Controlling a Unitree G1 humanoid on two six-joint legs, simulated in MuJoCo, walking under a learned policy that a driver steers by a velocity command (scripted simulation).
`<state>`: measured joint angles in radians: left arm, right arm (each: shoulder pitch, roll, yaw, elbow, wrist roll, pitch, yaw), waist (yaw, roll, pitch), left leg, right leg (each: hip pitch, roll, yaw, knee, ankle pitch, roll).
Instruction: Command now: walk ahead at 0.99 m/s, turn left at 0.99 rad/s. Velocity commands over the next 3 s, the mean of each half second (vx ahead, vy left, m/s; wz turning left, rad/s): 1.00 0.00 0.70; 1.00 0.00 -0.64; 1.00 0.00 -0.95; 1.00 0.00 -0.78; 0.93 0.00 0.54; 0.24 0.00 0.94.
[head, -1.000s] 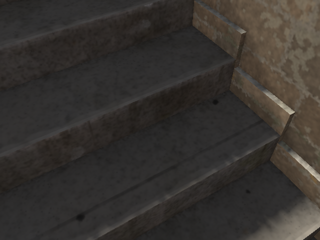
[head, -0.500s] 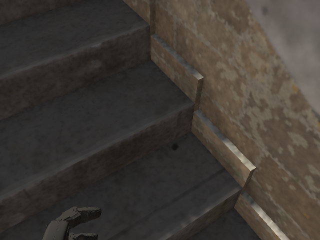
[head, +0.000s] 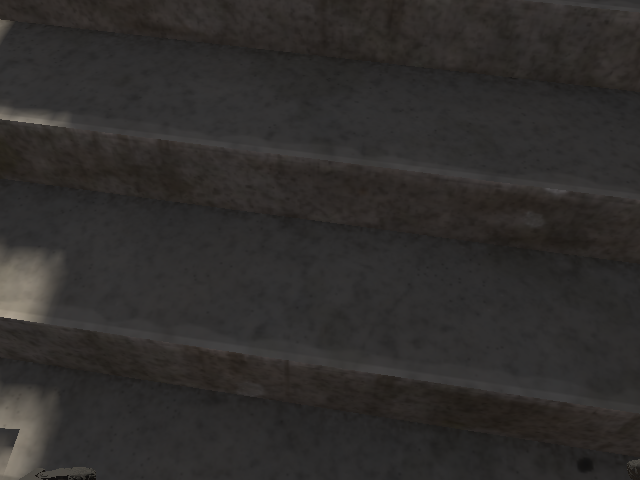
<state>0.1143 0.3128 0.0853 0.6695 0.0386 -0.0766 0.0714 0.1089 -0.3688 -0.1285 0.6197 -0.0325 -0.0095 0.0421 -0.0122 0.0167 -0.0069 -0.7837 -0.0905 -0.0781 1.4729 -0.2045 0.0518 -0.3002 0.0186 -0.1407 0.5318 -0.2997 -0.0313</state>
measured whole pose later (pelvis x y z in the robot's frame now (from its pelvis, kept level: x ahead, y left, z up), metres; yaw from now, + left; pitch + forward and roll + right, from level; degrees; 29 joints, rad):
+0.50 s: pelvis +0.33 +0.18 +0.08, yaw +24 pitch +2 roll +4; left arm 0.32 0.20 0.05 0.74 -0.01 -0.12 -0.01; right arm 0.14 -0.20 -0.04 0.77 -0.05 -0.04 0.02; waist 0.05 0.00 0.05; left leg -0.64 -0.11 0.19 1.10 -0.50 0.13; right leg -0.54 -0.05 0.13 1.87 -0.09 -0.06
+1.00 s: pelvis +0.72 +0.28 +0.29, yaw +3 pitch +3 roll -3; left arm 0.42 0.28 0.07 0.87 0.02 -0.04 -0.01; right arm 0.08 -0.11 0.04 0.50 -0.08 -0.10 0.00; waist 0.03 -0.02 -0.09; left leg -0.98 -0.02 -0.13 2.19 -0.31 0.06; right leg -0.36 0.28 0.05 0.79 -0.47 -0.18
